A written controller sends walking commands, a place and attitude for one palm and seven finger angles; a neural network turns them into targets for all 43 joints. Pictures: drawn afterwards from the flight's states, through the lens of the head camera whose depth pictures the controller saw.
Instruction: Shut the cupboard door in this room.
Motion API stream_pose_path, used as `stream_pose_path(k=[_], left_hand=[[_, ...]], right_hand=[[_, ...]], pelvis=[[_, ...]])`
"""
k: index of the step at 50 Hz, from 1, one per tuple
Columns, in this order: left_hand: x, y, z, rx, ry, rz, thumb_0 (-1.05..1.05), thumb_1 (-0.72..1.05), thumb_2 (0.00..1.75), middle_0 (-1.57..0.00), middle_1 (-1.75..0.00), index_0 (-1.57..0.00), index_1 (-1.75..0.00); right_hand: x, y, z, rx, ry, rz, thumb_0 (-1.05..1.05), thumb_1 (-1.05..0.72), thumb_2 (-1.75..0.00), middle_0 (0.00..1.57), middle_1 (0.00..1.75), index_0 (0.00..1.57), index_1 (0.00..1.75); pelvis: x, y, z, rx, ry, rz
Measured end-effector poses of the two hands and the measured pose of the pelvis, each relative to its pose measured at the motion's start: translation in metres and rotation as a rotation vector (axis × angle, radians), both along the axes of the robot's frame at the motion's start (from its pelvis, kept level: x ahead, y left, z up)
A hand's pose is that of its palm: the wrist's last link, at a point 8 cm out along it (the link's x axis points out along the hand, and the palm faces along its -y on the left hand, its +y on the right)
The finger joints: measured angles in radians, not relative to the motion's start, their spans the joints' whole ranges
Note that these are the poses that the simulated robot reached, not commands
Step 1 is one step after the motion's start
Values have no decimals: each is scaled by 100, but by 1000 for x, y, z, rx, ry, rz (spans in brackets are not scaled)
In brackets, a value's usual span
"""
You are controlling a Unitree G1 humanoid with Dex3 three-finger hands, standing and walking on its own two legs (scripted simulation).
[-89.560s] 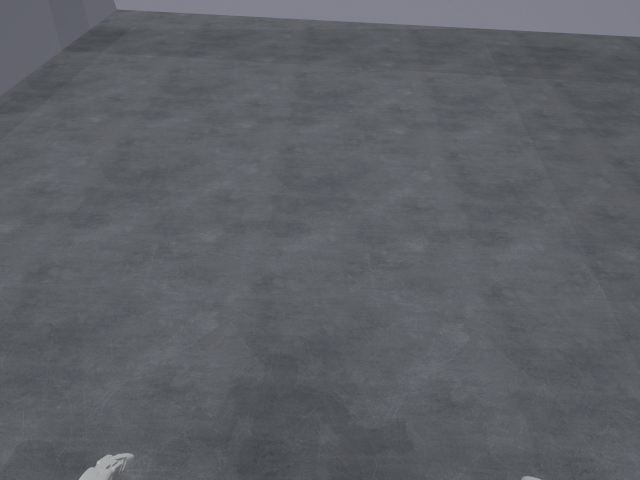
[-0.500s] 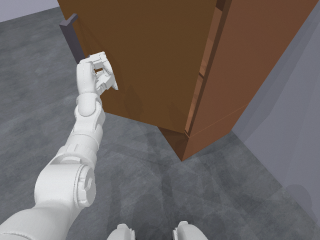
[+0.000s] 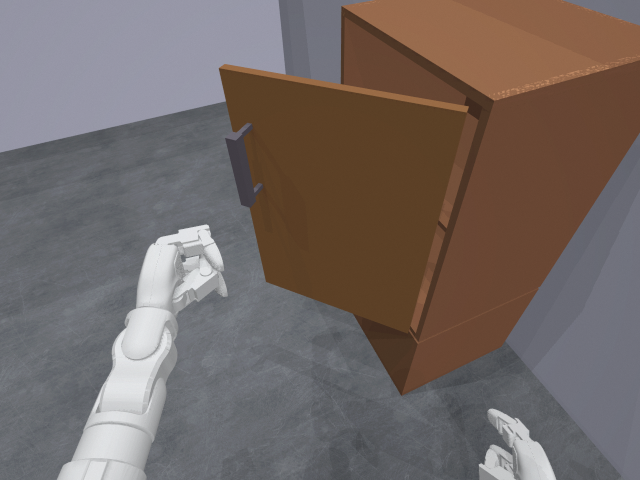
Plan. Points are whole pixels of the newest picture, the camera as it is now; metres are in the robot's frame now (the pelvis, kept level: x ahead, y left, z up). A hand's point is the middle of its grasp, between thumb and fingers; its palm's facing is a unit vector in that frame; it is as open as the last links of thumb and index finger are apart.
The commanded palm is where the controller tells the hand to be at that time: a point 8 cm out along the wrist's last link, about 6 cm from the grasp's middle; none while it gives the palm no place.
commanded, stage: draw the hand back to the body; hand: left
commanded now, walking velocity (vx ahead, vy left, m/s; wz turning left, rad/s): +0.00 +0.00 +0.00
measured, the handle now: (247, 166) +0.65 +0.17 +0.04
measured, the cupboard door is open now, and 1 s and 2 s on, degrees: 42 42 42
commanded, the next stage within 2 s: step back with the hand held close in 0.96 s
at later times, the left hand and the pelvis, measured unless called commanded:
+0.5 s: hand (52, 333) +0.22 +0.26 +0.16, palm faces +0.39 -0.84 -0.36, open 5.5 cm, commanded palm +0.17 +0.31 +0.18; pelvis +0.02 +0.01 +0.02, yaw +1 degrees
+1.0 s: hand (27, 348) +0.20 +0.26 +0.18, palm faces +0.46 -0.79 -0.40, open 7.4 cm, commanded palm +0.15 +0.30 +0.19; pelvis +0.02 +0.00 +0.02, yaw +1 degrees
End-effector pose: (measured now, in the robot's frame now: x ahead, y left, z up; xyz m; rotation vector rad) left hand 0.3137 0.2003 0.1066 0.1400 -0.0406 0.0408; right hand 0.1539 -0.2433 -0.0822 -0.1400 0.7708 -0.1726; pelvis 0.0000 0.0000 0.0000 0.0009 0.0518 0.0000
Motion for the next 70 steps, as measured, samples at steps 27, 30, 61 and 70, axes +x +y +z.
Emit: stream_pose_path(k=[27, 30, 61, 70], left_hand=[[-141, 107, 78, 288, -62, 394, 2, 89, 90, -49, -62, -50, -62], [-155, 115, 90, 336, -79, 436, 2, 89, 90, -41, -53, -42, -53], [-160, 101, 82, 359, -77, 419, 1, 89, 90, -21, -30, -21, -30], [-163, 111, 87, 417, -82, 345, 1, 88, 90, -21, -30, -22, -30]], right_hand=[[41, 55, 13, 30, -36, 169, 2, -91, -89, 20, 30, 20, 30], [41, 49, 13, 26, -43, 158, 2, -91, -89, 20, 30, 20, 30], [38, 19, 14, -12, -47, 118, 2, -91, -89, 20, 30, 20, 30], [19, 18, 13, -54, 12, 46, 2, -91, -89, 20, 30, 20, 30]], pelvis=[[19, 13, 18, -4, -112, 25], [20, 11, 18, -5, -113, 23], [11, -3, 16, -17, -69, 33], [0, 14, 14, -11, -38, 20]])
